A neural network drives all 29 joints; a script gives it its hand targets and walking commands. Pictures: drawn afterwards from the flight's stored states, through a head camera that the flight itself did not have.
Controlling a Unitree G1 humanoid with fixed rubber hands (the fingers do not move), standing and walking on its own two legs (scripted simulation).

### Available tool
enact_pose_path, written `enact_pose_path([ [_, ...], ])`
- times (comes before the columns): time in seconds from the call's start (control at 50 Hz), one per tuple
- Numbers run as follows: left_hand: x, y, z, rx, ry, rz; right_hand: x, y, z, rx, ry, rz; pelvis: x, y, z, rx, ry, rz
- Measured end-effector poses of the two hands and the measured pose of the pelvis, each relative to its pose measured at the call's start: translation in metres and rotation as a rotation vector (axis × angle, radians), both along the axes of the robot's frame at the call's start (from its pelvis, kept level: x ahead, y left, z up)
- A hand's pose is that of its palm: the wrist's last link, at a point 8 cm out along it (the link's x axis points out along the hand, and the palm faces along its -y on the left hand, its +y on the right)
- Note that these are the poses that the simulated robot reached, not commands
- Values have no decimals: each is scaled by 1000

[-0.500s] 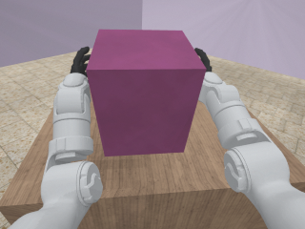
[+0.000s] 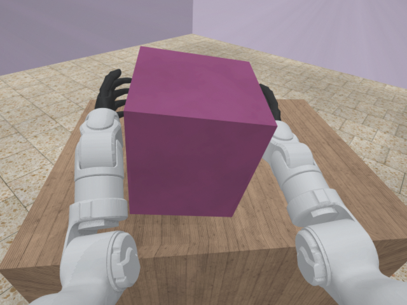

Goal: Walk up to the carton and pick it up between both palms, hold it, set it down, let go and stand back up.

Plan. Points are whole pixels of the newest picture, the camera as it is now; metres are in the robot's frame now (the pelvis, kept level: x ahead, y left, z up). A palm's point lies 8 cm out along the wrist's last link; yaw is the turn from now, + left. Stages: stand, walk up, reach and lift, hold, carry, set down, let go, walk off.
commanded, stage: set down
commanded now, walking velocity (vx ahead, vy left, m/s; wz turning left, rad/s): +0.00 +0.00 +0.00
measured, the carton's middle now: (189, 137) +0.39 +0.00 +0.20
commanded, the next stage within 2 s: none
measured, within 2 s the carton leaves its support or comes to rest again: neither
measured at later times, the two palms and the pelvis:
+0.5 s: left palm (107, 127) +0.40 +0.16 +0.22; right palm (262, 139) +0.38 -0.14 +0.19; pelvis +0.00 +0.00 +0.00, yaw +1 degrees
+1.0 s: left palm (117, 142) +0.41 +0.15 +0.18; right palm (261, 155) +0.38 -0.15 +0.15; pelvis +0.00 +0.00 +0.00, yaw +0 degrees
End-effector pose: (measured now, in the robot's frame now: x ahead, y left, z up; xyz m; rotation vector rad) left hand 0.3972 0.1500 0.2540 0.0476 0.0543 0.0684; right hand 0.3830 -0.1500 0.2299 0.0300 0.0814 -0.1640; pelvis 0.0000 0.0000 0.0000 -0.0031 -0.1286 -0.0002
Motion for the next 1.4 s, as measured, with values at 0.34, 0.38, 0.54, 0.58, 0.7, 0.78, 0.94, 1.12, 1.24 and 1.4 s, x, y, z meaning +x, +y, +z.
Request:
enact_pose_path([
  [0.34, 0, 3, -20, 10, 39, 2, -2, 4, -27, -4, 31, 0, -3, 4, 0, 2, 9, 2],
  [0.38, 0, 4, -22, 12, 39, 4, -1, 5, -29, -7, 31, 2, -3, 4, 0, 1, 11, 2],
  [0.54, 2, 6, -37, 3, 60, 0, 0, 7, -40, -18, 49, -1, -2, 4, 0, 2, 13, 12],
  [0.58, 4, 5, -42, 4, 74, -3, 0, 6, -45, -16, 62, -5, -2, 4, 0, 2, 15, 12],
  [0.7, 8, 0, -48, 1, 74, -13, 1, 2, -53, -12, 58, -16, 0, 3, 1, 2, 33, 9],
  [0.78, 11, -2, -52, 13, 87, -14, 3, 0, -60, -11, 71, -16, 1, 3, 1, 3, 34, 7],
  [0.94, 12, -4, -67, 5, 103, -19, 3, -2, -74, -19, 83, -20, 2, 2, 1, 3, 42, 8],
  [1.12, 10, -3, -83, 4, 126, -20, 0, -1, -87, -19, 101, -20, 2, 0, 1, 4, 53, 8],
  [1.24, 10, -2, -84, 1, 117, -14, 1, -1, -89, -16, 88, -18, 2, 1, 1, 3, 66, 3],
  [1.4, 9, -2, -92, -1, 134, -19, -2, 0, -96, -20, 102, -23, 0, 2, 1, 3, 60, 3],
])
